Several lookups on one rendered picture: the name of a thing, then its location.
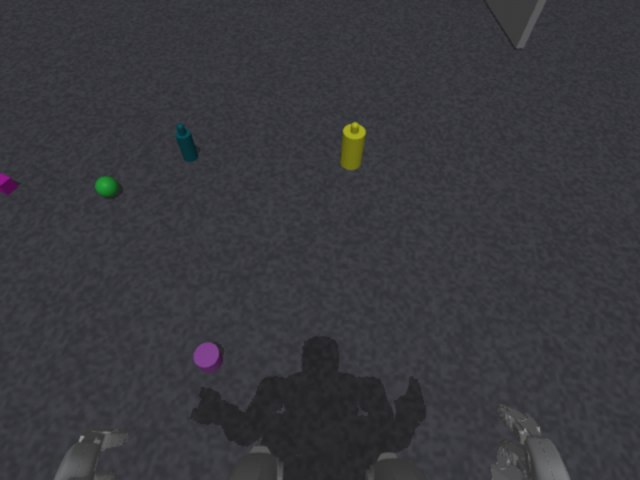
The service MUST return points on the left robot hand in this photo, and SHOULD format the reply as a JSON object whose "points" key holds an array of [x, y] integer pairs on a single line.
{"points": [[80, 461]]}

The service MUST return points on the right robot hand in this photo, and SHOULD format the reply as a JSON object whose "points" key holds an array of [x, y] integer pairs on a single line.
{"points": [[540, 459]]}

